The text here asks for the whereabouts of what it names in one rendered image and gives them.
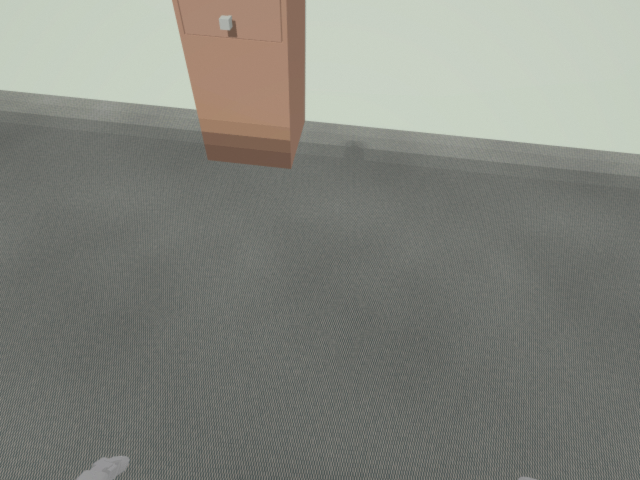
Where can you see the handle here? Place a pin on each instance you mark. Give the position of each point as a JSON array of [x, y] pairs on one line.
[[225, 22]]

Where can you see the cabinet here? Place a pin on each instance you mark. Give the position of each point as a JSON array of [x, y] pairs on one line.
[[249, 94]]

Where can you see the drawer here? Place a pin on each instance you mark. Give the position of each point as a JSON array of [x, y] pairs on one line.
[[251, 19]]

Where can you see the left robot hand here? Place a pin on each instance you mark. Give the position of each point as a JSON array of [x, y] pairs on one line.
[[106, 469]]

